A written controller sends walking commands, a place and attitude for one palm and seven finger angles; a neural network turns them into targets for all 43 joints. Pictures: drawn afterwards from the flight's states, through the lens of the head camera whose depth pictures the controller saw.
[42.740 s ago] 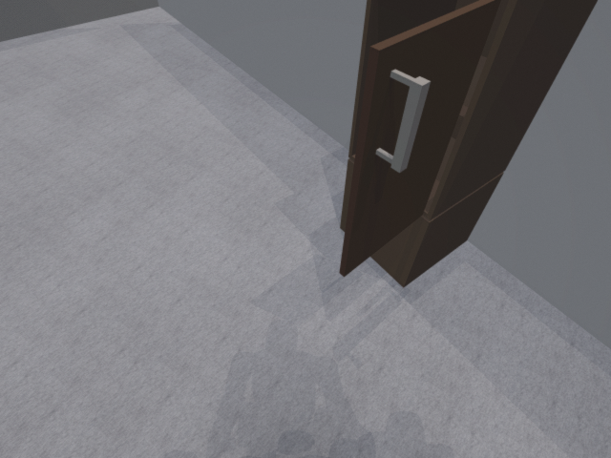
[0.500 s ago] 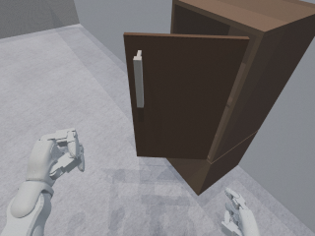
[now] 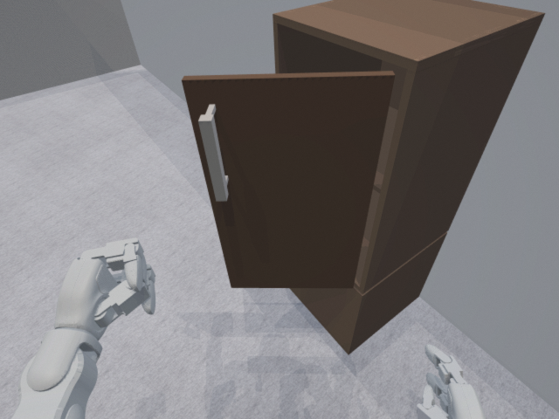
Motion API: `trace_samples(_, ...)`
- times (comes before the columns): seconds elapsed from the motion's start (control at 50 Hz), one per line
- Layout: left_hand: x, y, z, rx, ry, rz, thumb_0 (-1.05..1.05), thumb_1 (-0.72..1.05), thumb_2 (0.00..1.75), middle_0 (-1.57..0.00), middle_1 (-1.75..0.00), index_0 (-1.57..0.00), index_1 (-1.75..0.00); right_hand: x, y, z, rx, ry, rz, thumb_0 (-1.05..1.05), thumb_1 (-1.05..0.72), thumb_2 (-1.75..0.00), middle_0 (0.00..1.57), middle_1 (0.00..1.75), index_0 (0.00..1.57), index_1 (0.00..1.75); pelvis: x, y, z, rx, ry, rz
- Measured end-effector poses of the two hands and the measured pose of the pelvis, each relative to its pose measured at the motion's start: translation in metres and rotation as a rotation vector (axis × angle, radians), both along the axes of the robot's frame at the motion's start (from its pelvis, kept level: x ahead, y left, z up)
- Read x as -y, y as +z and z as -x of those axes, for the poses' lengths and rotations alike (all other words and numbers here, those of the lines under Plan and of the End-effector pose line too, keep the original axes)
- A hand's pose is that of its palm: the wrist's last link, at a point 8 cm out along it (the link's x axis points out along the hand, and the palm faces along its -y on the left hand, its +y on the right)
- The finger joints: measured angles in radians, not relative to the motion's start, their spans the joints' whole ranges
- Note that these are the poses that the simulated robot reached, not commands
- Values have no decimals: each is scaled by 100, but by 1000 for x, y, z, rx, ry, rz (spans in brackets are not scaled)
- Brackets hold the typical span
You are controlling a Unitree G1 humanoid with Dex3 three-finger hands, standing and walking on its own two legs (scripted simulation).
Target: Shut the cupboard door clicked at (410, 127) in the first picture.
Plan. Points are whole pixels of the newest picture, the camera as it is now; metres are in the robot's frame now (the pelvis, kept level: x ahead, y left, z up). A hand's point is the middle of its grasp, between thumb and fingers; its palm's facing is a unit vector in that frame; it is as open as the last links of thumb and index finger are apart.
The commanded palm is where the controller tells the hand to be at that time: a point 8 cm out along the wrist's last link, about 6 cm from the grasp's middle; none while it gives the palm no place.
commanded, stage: bring the fist close to the handle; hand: left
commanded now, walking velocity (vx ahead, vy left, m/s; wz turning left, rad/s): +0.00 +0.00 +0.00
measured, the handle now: (216, 154) +0.51 +0.17 +0.14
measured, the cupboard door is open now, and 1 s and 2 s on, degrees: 52 52 44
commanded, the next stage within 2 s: push the door shut along its arc in 1.42 s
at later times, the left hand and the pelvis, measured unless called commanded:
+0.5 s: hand (194, 231) +0.32 +0.16 +0.14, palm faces +0.03 -1.00 +0.00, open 3.1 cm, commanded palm +0.30 +0.20 +0.14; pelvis +0.01 +0.02 +0.00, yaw -1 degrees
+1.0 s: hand (236, 187) +0.42 +0.12 +0.15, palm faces +0.06 -1.00 -0.01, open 3.1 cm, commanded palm +0.39 +0.17 +0.14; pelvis +0.00 +0.02 +0.00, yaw -2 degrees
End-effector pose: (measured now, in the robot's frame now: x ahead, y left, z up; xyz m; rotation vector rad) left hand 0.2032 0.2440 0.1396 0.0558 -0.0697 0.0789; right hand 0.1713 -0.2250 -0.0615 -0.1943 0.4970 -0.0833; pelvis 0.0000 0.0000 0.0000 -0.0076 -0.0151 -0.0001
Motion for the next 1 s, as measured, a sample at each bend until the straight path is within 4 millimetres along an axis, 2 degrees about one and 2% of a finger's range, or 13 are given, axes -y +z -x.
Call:
trace_samples(0.08, 1, -9, -4, -50, -4, 17, 1, 90, 90, -130, -150, -130, -150, -1, -1, -3, 1, -9, -5, 2, -91, -90, 20, 30, 20, 30, -1, 0, -3, -3, -3, -4)
trace_samples(0.18, -2, -4, -17, 13, 23, 22, 1, 90, 90, -130, -150, -130, -150, -9, -2, -7, -7, 10, 1, 2, -91, -90, 20, 30, 20, 30, -4, -1, -3, -6, 2, -4)
trace_samples(0.26, 2, 1, -38, 41, 1, 22, 1, 90, 90, -130, -150, -130, -150, -16, -4, -8, -22, 18, -2, 2, -91, -90, 20, 30, 20, 30, -8, -1, -3, -10, 4, -2)
trace_samples(0.38, 23, -4, -72, -15, -73, 39, 1, 90, 90, -130, -150, -130, -150, -27, -8, -6, -50, -1, -19, 2, -91, -90, 20, 30, 20, 30, -17, 0, -6, -23, -7, -4)
trace_samples(0.54, 33, -1, -105, -18, -31, 49, 1, 90, 90, -130, -150, -130, -150, -34, -11, 0, -110, -14, -33, 2, -91, -90, 20, 30, 20, 30, -24, 1, -12, -30, -27, -9)
trace_samples(0.82, 54, -1, -151, -60, -25, 47, 1, 90, 90, -130, -150, -130, -150, -23, -21, 15, -221, -57, -8, 2, -91, -90, 20, 30, 20, 30, -24, 1, -8, -42, -24, -4)
trace_samples(1.0, 76, 6, -188, -66, -18, 48, 1, 90, 90, -130, -150, -130, -150, -10, -33, 40, -300, -107, -15, 1, -91, -90, 20, 30, 20, 30, -19, 0, -5, -66, -32, -7)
